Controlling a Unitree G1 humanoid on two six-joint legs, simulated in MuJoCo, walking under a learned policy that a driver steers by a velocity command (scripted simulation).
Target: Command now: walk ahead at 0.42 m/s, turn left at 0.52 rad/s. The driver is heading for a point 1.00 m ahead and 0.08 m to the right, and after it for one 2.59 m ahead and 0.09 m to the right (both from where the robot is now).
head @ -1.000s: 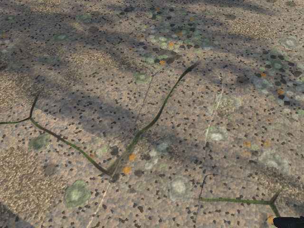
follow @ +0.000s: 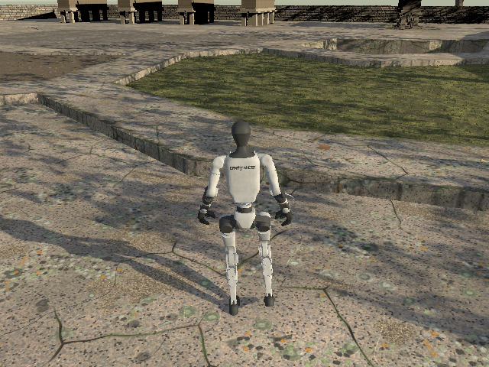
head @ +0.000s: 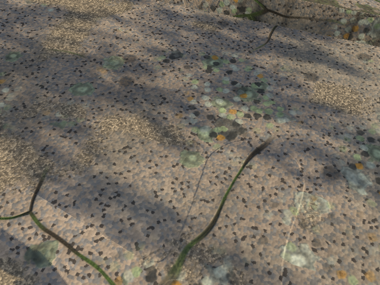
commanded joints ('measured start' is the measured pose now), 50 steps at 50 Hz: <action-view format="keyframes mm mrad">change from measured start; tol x32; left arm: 1 -69 96 26 -89 23 -30 -12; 50 47 60 14 -87 -22 64 -12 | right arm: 1 -18 -146 -34 -80 -8 -15 -21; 50 -90 -86 -28 -17 -15 -58 -28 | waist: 1 6 95 10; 15 -61 142 42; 19 77 -166 -376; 50 -7 145 24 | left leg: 1 180 242 -395 -337 144 174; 13 271 265 -265 -297 321 109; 17 350 217 -161 11 924 58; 20 -401 -22 -137 777 -238 -74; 21 -494 45 -154 803 -168 -63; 40 30 65 -79 -122 225 -83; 43 666 503 -778 -214 -146 170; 50 176 309 -203 -371 181 94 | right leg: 1 -257 -44 38 -95 145 4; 17 188 105 -92 -711 317 -123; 20 918 -290 796 -869 -21 -397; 25 380 -120 405 -984 184 -283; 36 251 -52 314 -900 223 -209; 41 245 1 332 -557 239 -124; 44 -307 60 149 96 -169 -21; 50 -214 -53 65 -13 74 5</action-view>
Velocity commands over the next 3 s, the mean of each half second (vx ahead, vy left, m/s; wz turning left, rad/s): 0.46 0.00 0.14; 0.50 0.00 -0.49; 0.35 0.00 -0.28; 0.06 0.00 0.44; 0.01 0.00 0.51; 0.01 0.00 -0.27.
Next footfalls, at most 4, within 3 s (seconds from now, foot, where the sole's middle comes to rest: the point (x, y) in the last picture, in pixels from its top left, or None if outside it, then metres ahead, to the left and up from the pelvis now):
0.36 right None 0.38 -0.09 -0.77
0.82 left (153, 246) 0.64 0.12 -0.77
1.32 right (241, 203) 0.82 -0.22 -0.77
1.80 left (182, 191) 0.88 0.02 -0.77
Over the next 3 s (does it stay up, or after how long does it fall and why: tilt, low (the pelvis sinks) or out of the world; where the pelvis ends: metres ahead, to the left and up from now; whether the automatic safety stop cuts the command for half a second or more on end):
stays up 0.81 -0.12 -0.01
